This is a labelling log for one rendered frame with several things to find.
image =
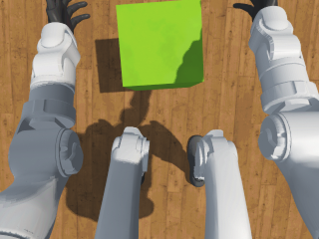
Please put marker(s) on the robot right upper arm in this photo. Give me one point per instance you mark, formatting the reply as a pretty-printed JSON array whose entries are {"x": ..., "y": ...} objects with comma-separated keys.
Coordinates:
[{"x": 291, "y": 140}]

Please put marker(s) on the robot left upper arm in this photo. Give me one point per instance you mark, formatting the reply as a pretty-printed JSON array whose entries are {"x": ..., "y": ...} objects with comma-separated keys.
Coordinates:
[{"x": 41, "y": 160}]

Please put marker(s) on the carton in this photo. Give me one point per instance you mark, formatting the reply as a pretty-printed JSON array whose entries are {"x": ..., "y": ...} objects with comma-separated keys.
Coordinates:
[{"x": 160, "y": 44}]

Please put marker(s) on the right robot forearm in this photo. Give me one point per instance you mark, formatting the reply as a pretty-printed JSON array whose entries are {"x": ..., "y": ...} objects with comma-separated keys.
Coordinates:
[{"x": 280, "y": 64}]

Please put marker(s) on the robot left thigh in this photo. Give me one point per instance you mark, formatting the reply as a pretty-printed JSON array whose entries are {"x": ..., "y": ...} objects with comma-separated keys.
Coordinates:
[{"x": 120, "y": 209}]

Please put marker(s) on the left robot forearm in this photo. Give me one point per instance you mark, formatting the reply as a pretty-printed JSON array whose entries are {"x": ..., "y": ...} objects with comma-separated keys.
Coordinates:
[{"x": 53, "y": 82}]

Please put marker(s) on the robot right shin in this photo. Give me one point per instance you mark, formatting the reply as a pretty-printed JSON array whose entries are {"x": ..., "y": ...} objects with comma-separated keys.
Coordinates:
[{"x": 214, "y": 133}]

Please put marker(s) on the robot right hand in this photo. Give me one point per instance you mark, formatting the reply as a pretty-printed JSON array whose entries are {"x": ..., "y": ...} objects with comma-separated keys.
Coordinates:
[{"x": 257, "y": 5}]

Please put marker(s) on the robot left hand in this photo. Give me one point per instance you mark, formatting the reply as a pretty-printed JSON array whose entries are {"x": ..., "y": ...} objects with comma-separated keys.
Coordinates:
[{"x": 58, "y": 12}]

